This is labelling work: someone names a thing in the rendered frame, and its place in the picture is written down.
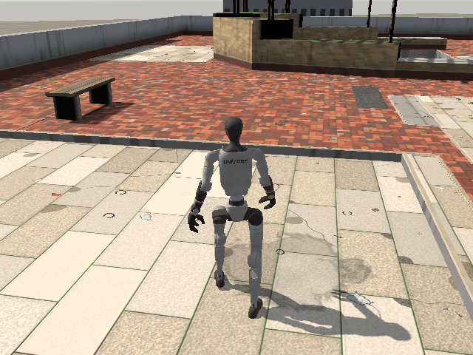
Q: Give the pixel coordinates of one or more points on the right robot shin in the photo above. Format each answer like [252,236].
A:
[255,275]

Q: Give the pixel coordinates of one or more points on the left robot upper arm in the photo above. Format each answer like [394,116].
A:
[210,158]

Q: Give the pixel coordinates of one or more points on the left robot foot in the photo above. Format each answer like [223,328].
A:
[219,281]

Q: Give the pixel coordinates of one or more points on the right robot hand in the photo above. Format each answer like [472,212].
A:
[270,205]

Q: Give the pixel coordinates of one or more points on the left robot forearm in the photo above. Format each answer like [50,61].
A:
[198,201]

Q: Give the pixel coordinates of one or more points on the right robot upper arm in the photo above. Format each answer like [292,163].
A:
[261,164]

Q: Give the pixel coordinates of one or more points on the left robot hand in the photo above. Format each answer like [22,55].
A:
[192,222]

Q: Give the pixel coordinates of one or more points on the right robot forearm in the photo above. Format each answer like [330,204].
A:
[269,190]

